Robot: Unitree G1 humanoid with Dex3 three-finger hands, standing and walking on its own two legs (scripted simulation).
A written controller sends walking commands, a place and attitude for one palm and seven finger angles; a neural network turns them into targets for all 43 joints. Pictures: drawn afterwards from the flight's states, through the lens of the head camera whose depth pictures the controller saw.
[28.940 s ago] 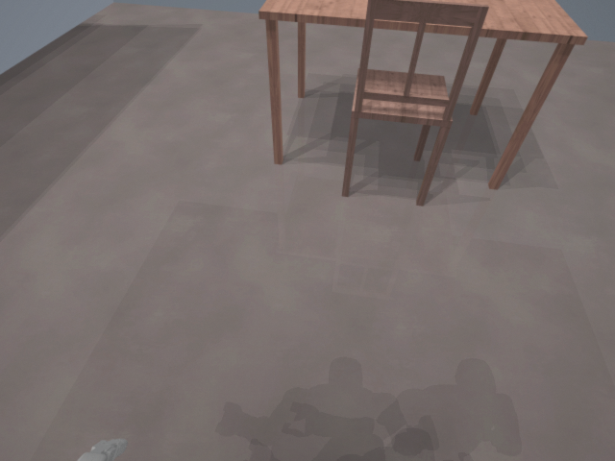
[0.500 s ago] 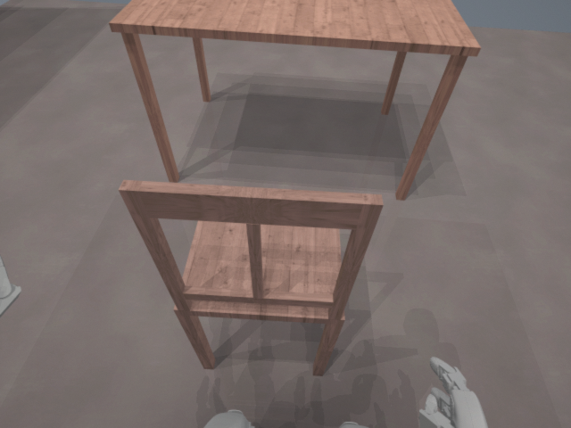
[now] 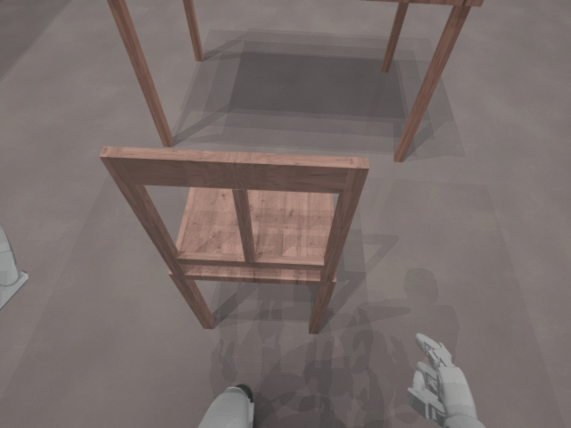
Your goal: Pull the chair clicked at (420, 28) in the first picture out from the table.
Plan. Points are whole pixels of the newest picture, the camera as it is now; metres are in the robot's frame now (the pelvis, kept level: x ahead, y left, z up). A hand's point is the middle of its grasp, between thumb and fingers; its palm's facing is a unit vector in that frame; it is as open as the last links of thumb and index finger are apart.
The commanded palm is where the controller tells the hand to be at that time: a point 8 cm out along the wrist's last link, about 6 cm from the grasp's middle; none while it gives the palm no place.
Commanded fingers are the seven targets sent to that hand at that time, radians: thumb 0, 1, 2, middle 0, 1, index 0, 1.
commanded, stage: step back with the hand held close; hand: left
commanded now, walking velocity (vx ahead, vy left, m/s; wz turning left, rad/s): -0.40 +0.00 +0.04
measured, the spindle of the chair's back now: (245, 227) +0.44 +0.12 -0.08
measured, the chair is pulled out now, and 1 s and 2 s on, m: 0.65 0.65 0.65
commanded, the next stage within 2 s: stop stepping back and stand still in 0.22 s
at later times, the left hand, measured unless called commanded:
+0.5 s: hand out of the picture +0.09 +0.18 +0.19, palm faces +0.37 -0.73 -0.57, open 7.4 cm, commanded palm +0.04 +0.23 +0.19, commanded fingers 0.00 0.90 0.90 -0.20 -0.30 -0.20 -0.30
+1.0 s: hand out of the picture -0.01 +0.17 +0.21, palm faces +0.47 -0.67 -0.58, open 7.4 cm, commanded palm -0.06 +0.21 +0.19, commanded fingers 0.00 0.90 0.90 -0.20 -0.30 -0.20 -0.30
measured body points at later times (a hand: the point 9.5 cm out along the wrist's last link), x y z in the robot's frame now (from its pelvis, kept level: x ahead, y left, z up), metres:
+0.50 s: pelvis -0.10 -0.06 -0.01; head -0.09 -0.06 +0.44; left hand +0.07 +0.22 +0.22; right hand +0.07 -0.30 -0.08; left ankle +0.01 +0.09 -0.72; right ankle -0.06 -0.18 -0.73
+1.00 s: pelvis -0.19 -0.10 +0.00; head -0.20 -0.11 +0.45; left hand -0.04 +0.20 +0.24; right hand -0.07 -0.34 -0.10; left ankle -0.24 +0.04 -0.72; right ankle -0.19 -0.18 -0.71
